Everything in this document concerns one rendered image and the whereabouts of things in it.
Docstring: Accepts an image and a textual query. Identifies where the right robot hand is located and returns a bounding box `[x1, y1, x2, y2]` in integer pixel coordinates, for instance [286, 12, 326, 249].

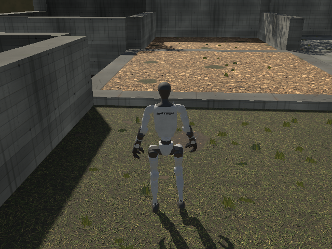
[185, 142, 197, 153]

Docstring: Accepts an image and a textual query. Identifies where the right robot upper arm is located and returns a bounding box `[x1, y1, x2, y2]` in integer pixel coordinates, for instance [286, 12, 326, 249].
[176, 104, 191, 133]

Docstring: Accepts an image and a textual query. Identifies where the left robot hand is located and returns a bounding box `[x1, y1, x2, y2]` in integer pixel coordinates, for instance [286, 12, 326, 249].
[132, 146, 144, 159]

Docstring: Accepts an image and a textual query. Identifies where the right robot forearm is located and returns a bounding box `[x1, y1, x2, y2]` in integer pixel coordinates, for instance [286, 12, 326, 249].
[186, 125, 196, 144]

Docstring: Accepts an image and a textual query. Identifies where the left robot forearm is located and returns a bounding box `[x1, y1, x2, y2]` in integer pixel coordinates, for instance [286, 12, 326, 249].
[134, 126, 145, 148]

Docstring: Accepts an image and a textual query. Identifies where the right robot thigh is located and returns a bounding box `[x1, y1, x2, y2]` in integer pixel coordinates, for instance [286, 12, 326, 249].
[173, 144, 184, 175]

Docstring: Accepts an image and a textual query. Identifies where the left robot upper arm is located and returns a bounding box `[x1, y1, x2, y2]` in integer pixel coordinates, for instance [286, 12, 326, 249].
[140, 105, 154, 134]

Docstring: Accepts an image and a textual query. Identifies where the right robot shin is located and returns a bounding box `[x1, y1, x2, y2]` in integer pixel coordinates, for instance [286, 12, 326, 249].
[176, 167, 184, 202]

